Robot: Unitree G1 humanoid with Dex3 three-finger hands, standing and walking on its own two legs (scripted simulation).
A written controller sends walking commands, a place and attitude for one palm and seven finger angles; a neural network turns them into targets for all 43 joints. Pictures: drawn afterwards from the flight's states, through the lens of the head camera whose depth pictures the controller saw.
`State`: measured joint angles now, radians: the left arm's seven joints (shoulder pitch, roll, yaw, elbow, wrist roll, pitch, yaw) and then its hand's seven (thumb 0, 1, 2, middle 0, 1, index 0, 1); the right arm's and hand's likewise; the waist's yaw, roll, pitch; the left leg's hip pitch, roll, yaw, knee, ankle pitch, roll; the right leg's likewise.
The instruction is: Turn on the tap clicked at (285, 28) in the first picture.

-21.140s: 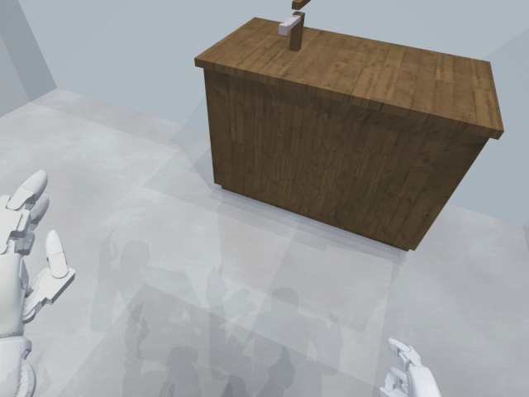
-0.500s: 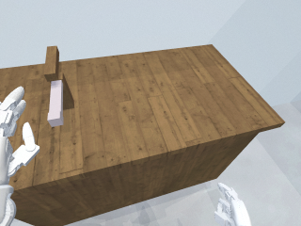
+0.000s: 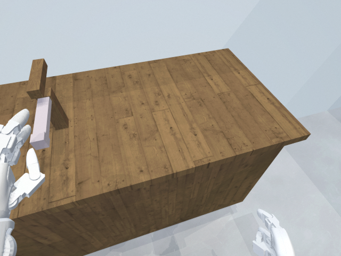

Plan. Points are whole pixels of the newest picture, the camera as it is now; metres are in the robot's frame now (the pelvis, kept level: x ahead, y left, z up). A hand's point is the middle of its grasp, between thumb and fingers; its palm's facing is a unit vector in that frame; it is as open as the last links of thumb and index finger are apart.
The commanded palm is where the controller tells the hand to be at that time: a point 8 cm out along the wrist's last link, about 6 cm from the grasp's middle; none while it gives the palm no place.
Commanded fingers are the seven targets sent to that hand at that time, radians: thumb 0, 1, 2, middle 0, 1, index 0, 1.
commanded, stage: come to a stop and stand still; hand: left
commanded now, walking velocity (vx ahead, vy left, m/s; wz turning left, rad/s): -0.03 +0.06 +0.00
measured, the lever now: (40, 140) +0.32 +0.32 +0.10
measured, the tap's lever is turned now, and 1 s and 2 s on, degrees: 0 0 0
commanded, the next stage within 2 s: look again from close up in 0.78 s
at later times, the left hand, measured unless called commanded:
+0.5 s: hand (16, 186) +0.20 +0.29 +0.13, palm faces +0.27 -0.86 -0.43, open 7.4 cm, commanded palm +0.14 +0.33 +0.17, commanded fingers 0.00 0.90 0.90 -0.20 -0.30 -0.20 -0.30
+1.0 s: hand (0, 174) +0.21 +0.31 +0.16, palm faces +0.38 -0.85 -0.37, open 7.4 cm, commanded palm +0.15 +0.34 +0.17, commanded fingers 0.00 0.90 0.90 -0.20 -0.30 -0.20 -0.30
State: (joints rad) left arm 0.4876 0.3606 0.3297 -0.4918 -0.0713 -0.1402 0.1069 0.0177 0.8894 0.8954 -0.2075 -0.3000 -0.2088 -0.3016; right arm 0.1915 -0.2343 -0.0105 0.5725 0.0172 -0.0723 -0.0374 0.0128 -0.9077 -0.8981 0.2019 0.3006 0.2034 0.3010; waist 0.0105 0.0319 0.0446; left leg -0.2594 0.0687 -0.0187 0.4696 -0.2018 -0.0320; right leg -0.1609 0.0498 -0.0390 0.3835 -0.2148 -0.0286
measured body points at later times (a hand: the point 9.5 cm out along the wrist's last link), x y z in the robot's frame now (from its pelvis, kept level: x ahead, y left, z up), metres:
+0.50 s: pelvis -0.02 +0.05 +0.00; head +0.01 +0.07 +0.44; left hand +0.18 +0.33 +0.16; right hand +0.15 -0.17 -0.08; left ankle +0.03 +0.14 -0.74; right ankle -0.01 -0.10 -0.74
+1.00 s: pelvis -0.01 +0.06 +0.00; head +0.01 +0.08 +0.45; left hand +0.18 +0.35 +0.18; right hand +0.18 -0.15 -0.07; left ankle +0.03 +0.14 -0.74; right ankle -0.01 -0.10 -0.74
